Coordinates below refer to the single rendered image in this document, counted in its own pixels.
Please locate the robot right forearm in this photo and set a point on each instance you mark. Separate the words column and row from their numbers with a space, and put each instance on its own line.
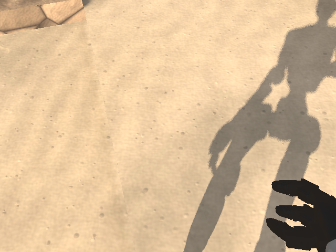
column 331, row 246

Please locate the robot right hand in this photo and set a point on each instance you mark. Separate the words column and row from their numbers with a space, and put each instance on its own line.
column 319, row 222

